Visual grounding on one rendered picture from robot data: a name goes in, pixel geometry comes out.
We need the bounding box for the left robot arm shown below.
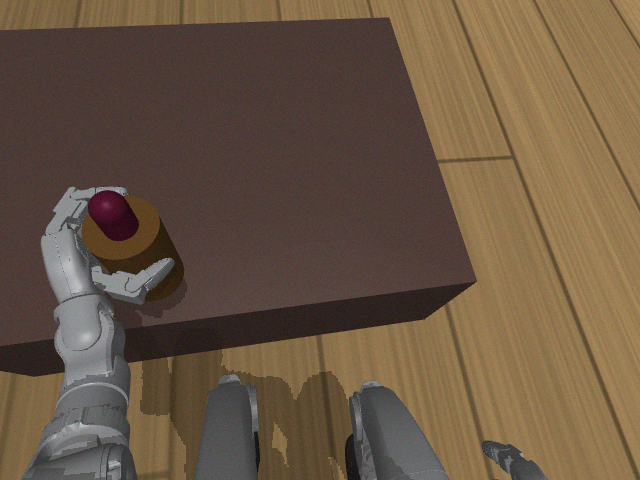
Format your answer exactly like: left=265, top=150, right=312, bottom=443
left=21, top=293, right=138, bottom=480

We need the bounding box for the right robot foot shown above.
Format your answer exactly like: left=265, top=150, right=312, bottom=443
left=345, top=434, right=361, bottom=480

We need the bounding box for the left robot hand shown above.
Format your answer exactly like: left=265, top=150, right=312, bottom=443
left=41, top=186, right=175, bottom=305

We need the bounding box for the right robot hand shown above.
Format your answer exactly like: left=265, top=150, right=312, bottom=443
left=481, top=441, right=548, bottom=480

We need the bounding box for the bottle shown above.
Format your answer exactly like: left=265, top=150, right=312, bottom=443
left=81, top=190, right=184, bottom=301

